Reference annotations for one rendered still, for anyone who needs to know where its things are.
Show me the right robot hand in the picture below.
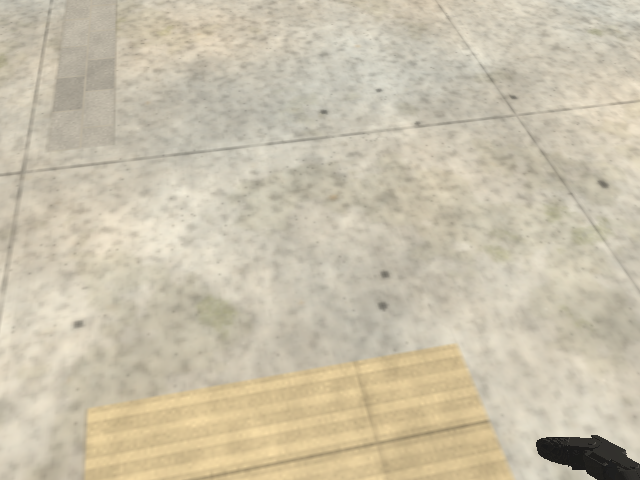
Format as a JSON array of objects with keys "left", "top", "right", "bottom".
[{"left": 536, "top": 435, "right": 640, "bottom": 480}]

